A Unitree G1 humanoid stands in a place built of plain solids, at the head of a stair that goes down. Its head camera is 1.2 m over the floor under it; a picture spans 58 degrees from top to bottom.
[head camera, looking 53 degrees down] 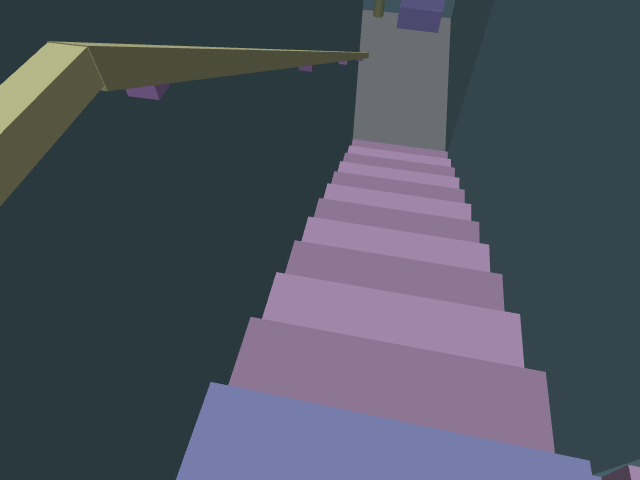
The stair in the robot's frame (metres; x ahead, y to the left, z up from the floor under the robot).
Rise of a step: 0.17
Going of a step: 0.30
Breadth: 1.00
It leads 11 degrees to the right of straight ahead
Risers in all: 12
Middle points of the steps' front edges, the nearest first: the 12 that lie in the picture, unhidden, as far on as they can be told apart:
0.31 -0.19 0.00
0.60 -0.25 -0.18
0.90 -0.30 -0.35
1.19 -0.36 -0.52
1.49 -0.42 -0.68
1.78 -0.48 -0.85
2.07 -0.54 -1.01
2.37 -0.60 -1.18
2.66 -0.66 -1.35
2.96 -0.72 -1.51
3.25 -0.78 -1.68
3.55 -0.84 -1.85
